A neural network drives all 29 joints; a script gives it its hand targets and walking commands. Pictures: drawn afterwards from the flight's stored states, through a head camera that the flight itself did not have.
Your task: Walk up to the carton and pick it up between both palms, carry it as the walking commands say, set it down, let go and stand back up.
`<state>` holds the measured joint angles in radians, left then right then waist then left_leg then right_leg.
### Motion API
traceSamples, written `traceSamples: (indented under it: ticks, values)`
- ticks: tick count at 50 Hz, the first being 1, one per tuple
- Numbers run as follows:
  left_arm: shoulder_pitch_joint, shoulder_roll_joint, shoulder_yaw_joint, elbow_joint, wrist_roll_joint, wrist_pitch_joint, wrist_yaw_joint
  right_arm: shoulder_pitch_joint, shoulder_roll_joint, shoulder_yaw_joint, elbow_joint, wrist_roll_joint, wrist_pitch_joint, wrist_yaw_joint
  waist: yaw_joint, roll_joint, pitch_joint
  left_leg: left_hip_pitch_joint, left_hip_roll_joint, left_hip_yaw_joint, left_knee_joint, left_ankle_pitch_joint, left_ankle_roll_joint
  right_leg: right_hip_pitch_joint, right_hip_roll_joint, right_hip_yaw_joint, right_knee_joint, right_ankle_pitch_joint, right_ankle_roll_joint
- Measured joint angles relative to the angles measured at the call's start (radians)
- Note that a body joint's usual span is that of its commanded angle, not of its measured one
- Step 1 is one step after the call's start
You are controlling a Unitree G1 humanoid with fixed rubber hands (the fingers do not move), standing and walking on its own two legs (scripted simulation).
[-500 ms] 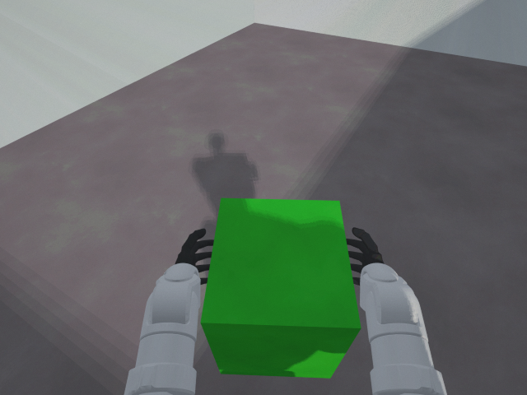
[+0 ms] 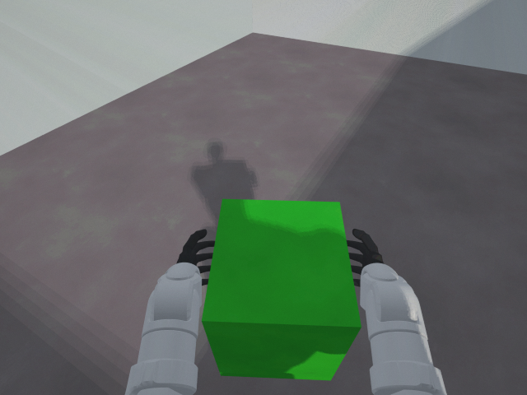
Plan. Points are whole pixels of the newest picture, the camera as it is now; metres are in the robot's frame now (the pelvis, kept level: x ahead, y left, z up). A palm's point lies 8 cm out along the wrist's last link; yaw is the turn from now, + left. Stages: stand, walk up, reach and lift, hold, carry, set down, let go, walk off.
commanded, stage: hold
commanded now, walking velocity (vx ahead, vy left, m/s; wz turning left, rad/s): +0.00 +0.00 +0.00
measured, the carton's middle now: (278, 292) +0.30 +0.00 -0.03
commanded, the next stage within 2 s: carry in 0.50 s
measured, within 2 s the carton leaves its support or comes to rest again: neither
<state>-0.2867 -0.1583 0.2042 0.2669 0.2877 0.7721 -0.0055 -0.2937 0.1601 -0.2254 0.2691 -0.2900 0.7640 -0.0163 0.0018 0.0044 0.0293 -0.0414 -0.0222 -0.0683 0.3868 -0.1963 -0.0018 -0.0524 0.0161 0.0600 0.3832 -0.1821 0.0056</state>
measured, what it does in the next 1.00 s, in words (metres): stands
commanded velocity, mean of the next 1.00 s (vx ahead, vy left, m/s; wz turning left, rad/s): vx -0.04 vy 0.00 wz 0.00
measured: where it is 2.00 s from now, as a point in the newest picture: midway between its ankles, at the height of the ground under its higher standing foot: outside the picture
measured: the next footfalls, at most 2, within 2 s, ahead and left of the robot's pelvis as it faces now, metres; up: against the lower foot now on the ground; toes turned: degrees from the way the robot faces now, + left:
left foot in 1.88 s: +0.02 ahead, +0.05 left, +0.00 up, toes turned -8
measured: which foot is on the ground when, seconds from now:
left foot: down 0.00-1.00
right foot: down 0.00-1.00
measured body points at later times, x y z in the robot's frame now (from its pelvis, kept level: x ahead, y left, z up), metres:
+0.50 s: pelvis +0.00 +0.00 +0.00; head -0.04 +0.00 +0.45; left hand +0.30 +0.14 +0.04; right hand +0.30 -0.15 +0.04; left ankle +0.02 +0.12 -0.74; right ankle +0.03 -0.12 -0.74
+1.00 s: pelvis -0.03 +0.00 -0.02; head -0.06 +0.01 +0.43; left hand +0.25 +0.14 +0.08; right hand +0.24 -0.16 +0.08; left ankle +0.02 +0.12 -0.74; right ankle +0.03 -0.12 -0.74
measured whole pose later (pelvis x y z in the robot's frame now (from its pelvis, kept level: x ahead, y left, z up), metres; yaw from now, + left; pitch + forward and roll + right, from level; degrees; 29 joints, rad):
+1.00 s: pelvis -0.03 +0.00 -0.02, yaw -2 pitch +4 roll +0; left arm -0.12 -0.13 0.07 -0.32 0.08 1.13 0.13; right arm -0.13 0.13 -0.08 -0.30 -0.08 1.12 -0.13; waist 0.00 -0.01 -0.16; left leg -0.42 -0.02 -0.02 0.58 -0.22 0.00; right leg -0.45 0.03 0.10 0.58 -0.19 0.02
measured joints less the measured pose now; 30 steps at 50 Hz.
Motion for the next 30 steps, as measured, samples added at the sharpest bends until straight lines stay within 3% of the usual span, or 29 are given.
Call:
traceSamples:
  ticks: [24, 30]
  values:
    - [0.012, 0.003, -0.011, -0.022, -0.004, 0.003, 0.0, 0.012, -0.003, 0.015, -0.02, 0.005, 0.003, 0.0, 0.002, 0.0, 0.003, 0.004, 0.004, -0.003, -0.009, 0.001, -0.004, 0.003, 0.004, -0.002, -0.008, 0.0, -0.004]
    - [0.007, 0.002, -0.016, -0.073, -0.036, 0.024, 0.017, 0.007, -0.002, 0.018, -0.073, 0.028, 0.024, -0.011, 0.007, 0.001, -0.095, -0.197, 0.006, 0.009, 0.13, -0.049, -0.008, -0.2, 0.015, 0.007, 0.125, -0.041, -0.003]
